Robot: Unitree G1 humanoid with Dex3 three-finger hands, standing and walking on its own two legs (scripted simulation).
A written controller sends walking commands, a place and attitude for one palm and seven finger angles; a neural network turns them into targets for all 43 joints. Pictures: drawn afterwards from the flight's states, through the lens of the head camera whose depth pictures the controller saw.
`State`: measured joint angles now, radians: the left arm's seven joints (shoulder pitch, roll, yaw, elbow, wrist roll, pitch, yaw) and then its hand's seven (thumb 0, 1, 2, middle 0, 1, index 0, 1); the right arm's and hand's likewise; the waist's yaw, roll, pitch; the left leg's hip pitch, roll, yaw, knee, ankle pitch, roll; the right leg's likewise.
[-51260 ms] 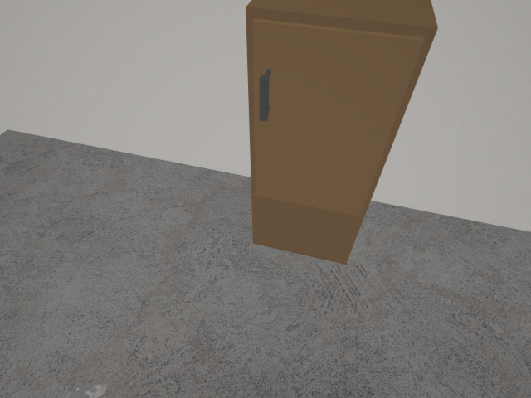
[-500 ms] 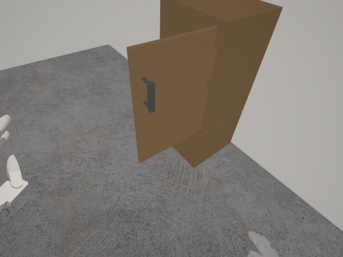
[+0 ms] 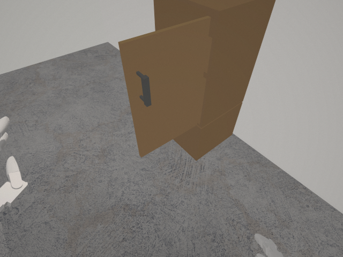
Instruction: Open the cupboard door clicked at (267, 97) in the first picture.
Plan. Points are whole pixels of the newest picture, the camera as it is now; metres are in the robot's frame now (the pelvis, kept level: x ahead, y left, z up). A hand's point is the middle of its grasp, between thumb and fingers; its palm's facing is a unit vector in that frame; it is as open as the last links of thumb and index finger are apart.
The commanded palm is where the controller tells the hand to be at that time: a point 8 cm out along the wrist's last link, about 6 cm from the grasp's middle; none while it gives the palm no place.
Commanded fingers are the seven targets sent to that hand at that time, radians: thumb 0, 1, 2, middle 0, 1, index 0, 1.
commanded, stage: stop stepping back and stand still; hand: left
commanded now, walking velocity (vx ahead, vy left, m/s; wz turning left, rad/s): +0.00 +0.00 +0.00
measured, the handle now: (143, 88) +0.66 +0.14 +0.03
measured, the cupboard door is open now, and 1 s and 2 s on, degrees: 88 88 88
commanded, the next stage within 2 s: let the arm hang, fingers relaxed in 0.34 s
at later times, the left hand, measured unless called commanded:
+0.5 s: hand (39, 185) +0.23 +0.28 +0.10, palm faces +0.28 -0.81 -0.52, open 7.4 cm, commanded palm none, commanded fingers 0.00 0.90 0.90 -0.20 -0.30 -0.20 -0.30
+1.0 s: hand out of the picture -0.06 +0.21 -0.17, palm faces +0.05 -0.97 -0.23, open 7.2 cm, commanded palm none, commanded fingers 0.00 0.90 0.90 -0.20 -0.30 -0.20 -0.30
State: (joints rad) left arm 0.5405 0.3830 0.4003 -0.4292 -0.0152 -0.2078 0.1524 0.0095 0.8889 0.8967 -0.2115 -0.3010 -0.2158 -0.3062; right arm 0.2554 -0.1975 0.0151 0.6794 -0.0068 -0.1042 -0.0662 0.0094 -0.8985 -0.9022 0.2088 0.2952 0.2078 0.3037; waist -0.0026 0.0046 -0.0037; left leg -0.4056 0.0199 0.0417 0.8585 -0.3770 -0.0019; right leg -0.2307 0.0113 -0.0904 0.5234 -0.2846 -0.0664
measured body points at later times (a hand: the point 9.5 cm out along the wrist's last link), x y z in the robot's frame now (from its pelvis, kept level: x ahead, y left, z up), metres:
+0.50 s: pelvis +0.01 +0.02 +0.00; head +0.03 +0.00 +0.45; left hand +0.21 +0.32 +0.13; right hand +0.19 -0.21 -0.10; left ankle +0.04 +0.13 -0.74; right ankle +0.00 -0.08 -0.74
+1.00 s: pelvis +0.00 +0.02 +0.01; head +0.03 +0.02 +0.45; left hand -0.06 +0.26 -0.15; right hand -0.03 -0.20 -0.15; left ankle +0.04 +0.13 -0.74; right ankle +0.00 -0.08 -0.74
